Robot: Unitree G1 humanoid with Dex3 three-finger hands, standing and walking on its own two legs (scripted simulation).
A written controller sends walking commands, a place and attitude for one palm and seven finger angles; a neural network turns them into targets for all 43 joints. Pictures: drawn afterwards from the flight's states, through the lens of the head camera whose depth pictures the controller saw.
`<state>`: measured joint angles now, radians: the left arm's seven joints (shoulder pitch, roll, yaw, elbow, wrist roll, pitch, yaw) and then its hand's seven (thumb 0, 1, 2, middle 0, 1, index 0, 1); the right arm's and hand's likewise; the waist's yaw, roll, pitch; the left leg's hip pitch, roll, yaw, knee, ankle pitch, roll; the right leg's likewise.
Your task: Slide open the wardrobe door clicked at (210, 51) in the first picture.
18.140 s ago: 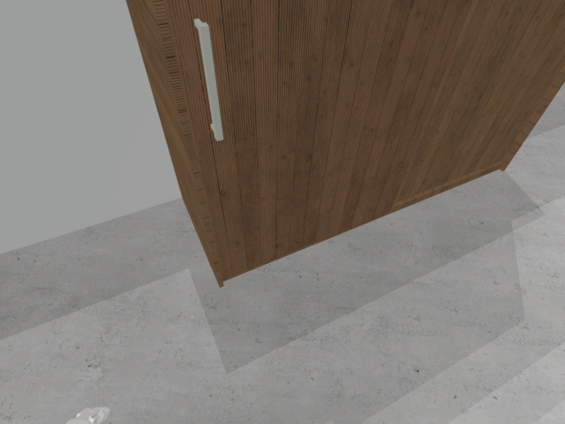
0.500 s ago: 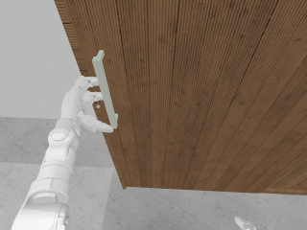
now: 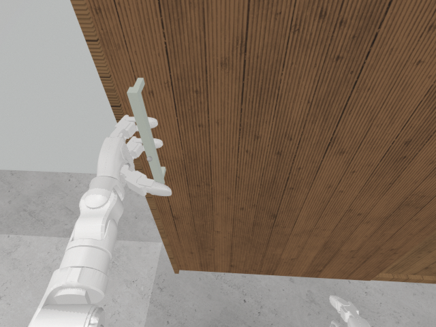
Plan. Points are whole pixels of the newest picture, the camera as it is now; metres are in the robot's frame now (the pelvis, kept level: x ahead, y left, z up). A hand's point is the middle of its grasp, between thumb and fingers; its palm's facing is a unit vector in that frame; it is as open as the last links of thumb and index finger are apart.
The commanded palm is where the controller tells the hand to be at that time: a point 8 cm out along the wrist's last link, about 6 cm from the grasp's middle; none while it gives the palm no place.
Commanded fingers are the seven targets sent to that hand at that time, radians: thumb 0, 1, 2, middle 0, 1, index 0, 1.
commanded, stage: slide the fingers in behind the handle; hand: left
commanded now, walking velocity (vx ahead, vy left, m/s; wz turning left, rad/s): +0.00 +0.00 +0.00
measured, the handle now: (151, 140) +0.44 +0.16 +0.11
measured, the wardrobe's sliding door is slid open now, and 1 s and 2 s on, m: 0.00 0.00 0.00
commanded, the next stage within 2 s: grip the handle and tug to test in 0.86 s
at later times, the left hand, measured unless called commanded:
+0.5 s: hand (157, 159) +0.38 +0.13 +0.12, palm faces -0.02 -1.00 +0.00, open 14.0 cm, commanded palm +0.36 +0.18 +0.12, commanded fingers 0.00 -0.50 0.30 -0.30 -1.20 -0.30 -1.20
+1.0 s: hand (158, 158) +0.39 +0.13 +0.12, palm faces -0.02 -1.00 +0.00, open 14.0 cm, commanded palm +0.37 +0.18 +0.12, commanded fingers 0.00 -0.36 0.36 -0.31 -1.22 -0.31 -1.22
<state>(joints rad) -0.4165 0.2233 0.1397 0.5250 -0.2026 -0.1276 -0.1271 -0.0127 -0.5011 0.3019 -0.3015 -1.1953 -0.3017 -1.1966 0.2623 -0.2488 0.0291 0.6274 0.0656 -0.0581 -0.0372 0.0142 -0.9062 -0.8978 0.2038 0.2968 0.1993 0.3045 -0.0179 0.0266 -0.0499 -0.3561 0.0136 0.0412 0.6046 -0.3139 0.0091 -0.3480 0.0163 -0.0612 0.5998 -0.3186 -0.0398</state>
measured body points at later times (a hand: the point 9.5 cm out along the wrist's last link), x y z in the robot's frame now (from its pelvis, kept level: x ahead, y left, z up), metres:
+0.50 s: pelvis +0.00 +0.00 +0.00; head +0.01 -0.01 +0.45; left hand +0.38 +0.19 +0.12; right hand +0.13 -0.24 -0.11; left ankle +0.00 +0.11 -0.73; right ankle -0.01 -0.09 -0.73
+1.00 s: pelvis +0.00 +0.00 +0.00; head +0.02 -0.01 +0.45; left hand +0.38 +0.19 +0.12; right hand +0.12 -0.24 -0.11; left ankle +0.00 +0.11 -0.73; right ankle -0.01 -0.09 -0.73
